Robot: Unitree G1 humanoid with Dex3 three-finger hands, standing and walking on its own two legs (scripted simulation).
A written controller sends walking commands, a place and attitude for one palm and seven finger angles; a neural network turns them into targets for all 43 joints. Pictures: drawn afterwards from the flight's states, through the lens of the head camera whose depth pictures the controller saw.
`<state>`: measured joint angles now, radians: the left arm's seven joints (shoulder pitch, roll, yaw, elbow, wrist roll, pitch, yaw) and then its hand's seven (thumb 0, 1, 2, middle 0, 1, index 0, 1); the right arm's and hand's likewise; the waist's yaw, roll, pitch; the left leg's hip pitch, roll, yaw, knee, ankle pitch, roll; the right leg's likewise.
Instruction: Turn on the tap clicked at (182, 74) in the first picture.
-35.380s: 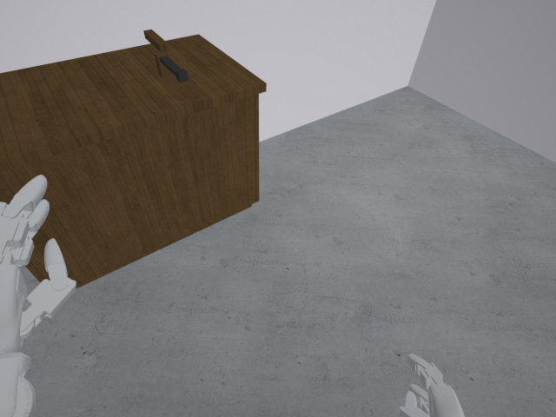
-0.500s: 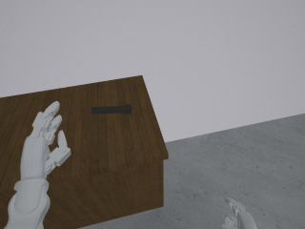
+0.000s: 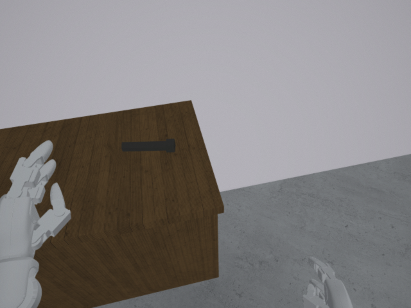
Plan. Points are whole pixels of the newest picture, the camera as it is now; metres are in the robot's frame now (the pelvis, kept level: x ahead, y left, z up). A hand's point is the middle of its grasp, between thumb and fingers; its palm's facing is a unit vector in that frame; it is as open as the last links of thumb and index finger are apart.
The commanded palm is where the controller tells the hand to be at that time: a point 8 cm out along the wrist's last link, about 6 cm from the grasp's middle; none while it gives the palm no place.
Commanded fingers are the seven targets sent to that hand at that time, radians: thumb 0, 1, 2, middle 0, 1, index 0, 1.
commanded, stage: step back with the hand held close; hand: left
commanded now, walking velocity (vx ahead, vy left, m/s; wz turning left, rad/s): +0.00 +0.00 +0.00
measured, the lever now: (170, 145) +0.54 +0.17 -0.01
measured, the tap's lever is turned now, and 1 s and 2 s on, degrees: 78 78 78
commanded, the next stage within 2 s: stop stepping back and stand still in 1.40 s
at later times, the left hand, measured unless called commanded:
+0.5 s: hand (54, 230) +0.17 +0.24 +0.16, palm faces +0.31 -0.82 -0.47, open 7.4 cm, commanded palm +0.13 +0.29 +0.17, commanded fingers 0.00 0.90 0.90 -0.20 -0.30 -0.20 -0.30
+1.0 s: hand out of the picture +0.09 +0.26 +0.17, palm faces +0.45 -0.78 -0.44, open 7.4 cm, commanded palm +0.04 +0.30 +0.17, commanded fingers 0.00 0.90 0.90 -0.20 -0.30 -0.20 -0.30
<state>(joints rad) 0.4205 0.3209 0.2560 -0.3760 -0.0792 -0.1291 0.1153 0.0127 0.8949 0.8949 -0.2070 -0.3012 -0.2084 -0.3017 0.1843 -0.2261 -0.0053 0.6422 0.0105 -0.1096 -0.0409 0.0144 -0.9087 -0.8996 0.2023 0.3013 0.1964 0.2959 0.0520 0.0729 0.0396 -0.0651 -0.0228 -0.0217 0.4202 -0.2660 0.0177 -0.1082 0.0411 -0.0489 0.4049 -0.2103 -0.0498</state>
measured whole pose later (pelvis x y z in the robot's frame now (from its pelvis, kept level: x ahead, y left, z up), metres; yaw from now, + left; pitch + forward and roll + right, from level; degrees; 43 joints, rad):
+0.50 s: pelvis -0.04 +0.01 +0.00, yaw -1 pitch -1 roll +0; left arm 0.51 0.40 0.33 -0.47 -0.05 -0.18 0.11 0.01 0.89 0.89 -0.21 -0.30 -0.21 -0.30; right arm 0.20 -0.25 -0.03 0.56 0.01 -0.03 -0.06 0.01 -0.91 -0.90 0.20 0.30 0.20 0.30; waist 0.01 0.04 0.04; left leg -0.23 -0.03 0.01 0.47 -0.22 0.03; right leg -0.28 0.03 -0.03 0.45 -0.16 -0.03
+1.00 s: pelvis -0.11 +0.01 -0.02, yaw +3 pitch -2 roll +0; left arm 0.45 0.36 0.37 -0.49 0.00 -0.24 0.13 0.01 0.89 0.89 -0.21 -0.30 -0.21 -0.30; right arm 0.21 -0.22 -0.03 0.58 0.01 -0.07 -0.03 0.01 -0.91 -0.90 0.20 0.30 0.20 0.30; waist 0.01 0.02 0.05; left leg -0.43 -0.02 0.01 0.70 -0.37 0.03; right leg -0.39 0.04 0.00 0.55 -0.14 -0.03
